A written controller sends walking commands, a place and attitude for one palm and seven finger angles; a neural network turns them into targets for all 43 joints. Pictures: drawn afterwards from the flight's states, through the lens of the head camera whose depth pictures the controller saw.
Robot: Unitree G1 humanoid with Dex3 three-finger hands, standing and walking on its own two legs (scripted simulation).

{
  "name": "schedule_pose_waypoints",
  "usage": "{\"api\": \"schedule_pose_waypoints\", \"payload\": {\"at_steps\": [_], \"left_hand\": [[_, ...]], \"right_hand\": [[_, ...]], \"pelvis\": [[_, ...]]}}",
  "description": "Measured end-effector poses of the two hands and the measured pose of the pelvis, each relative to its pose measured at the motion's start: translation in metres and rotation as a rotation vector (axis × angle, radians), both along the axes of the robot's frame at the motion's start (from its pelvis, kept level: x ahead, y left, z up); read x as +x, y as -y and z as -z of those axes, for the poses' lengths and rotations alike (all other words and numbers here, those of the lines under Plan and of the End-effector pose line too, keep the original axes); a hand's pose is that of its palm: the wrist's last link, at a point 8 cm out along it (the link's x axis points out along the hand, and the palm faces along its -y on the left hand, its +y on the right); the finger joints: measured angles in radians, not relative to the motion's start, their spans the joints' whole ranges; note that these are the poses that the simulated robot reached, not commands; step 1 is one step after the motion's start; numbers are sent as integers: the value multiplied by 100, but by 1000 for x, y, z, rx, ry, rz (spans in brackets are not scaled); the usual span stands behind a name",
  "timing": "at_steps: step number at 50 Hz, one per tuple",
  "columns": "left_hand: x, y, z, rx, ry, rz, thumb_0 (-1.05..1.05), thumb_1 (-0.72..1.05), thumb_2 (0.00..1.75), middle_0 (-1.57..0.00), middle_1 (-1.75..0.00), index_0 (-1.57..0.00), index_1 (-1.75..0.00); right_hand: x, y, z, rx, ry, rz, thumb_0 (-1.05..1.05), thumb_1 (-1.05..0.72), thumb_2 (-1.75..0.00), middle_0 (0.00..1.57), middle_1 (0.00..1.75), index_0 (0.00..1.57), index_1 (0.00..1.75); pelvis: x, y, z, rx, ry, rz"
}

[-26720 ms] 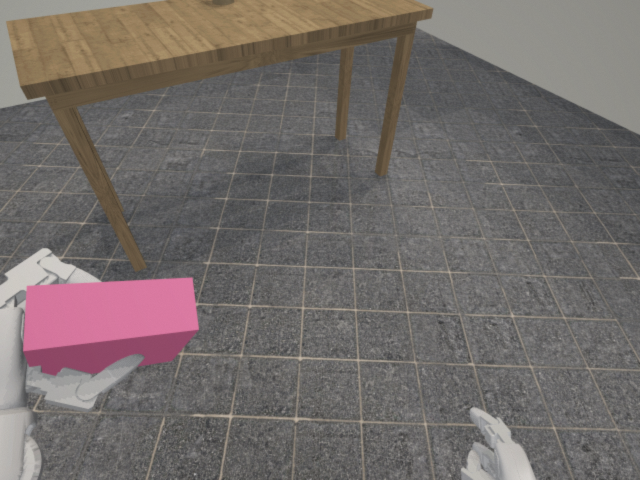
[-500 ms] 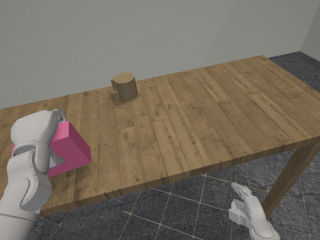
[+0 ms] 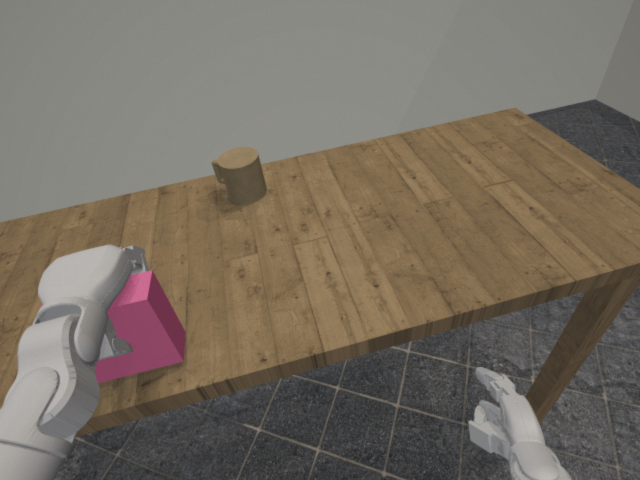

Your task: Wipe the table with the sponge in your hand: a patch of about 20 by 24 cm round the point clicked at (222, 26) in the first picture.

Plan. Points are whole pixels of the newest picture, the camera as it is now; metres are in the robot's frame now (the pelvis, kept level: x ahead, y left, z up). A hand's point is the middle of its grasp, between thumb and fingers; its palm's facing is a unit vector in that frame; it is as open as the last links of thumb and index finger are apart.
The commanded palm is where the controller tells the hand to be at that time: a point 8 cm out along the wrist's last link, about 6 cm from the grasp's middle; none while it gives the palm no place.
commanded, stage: move the sponge above the wiping area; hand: left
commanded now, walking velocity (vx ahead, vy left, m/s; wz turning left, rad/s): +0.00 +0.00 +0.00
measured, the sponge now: (125, 339) +0.24 +0.30 +0.07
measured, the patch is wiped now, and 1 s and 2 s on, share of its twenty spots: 0.05 0.05 0.05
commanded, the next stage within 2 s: lower the sponge onto the table in 0.40 s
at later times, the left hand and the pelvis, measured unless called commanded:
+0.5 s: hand (120, 320) +0.24 +0.28 +0.12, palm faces -0.02 -0.04 -1.00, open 9.4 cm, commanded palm +0.22 +0.30 +0.22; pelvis +0.00 +0.01 +0.00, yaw +0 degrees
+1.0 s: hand (109, 305) +0.25 +0.29 +0.14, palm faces +0.11 -0.03 -0.99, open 9.4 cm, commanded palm +0.22 +0.30 +0.21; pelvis -0.01 +0.01 +0.00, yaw +0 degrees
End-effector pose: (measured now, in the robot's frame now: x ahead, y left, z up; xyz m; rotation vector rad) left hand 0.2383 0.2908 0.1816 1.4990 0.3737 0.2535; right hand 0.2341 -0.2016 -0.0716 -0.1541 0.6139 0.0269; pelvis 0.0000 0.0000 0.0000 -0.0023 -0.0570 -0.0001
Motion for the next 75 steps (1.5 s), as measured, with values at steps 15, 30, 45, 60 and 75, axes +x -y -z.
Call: {"api": "schedule_pose_waypoints", "payload": {"at_steps": [15, 30, 45, 60, 75], "left_hand": [[-16, -39, -49, 56, 258, -121, 0, -46, 105, -80, -140, -81, -140], [-18, 4, -35, 57, 267, 154, 0, -46, 105, -81, -140, -82, -140], [-18, 10, 10, -17, 55, 102, 0, -47, 105, -81, -141, -82, -140], [-20, -29, -11, 5, 129, -107, 0, -47, 105, -81, -141, -81, -140], [-10, -27, 7, 16, 107, 0, 0, -47, 105, -81, -141, -81, -140]], "right_hand": [[-7, 0, 3, -9, -38, 9, 1, -90, -90, 20, 30, 20, 30], [1, -28, -11, -19, 27, -38, 1, -90, -90, 20, 30, 20, 30], [-2, -31, -9, -17, 21, -44, 1, -90, -90, 20, 30, 20, 30], [-9, -18, -5, 5, -7, -21, 1, -90, -90, 20, 30, 20, 30], [-19, -3, 3, -51, -48, 12, 1, -90, -90, 20, 30, 20, 30]], "pelvis": [[-1, 0, -1, -4, 19, 8], [-4, -10, -1, -9, 36, 6], [-10, -17, 0, -6, 18, -2], [-10, -9, -1, -8, 17, 1], [-6, -4, 0, -13, 22, -6]]}}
